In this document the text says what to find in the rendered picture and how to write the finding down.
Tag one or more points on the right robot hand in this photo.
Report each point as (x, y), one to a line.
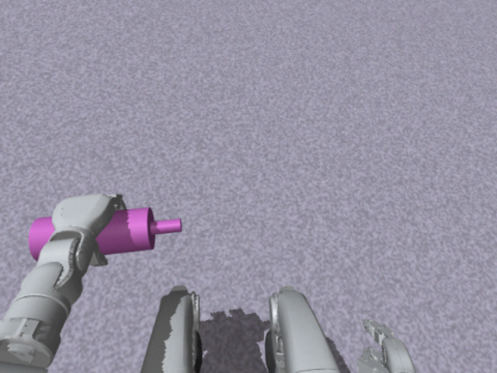
(394, 357)

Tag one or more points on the bottle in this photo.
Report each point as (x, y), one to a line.
(129, 230)

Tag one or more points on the left robot hand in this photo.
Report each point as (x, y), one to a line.
(92, 212)

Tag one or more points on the left robot arm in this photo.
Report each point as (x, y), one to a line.
(30, 330)

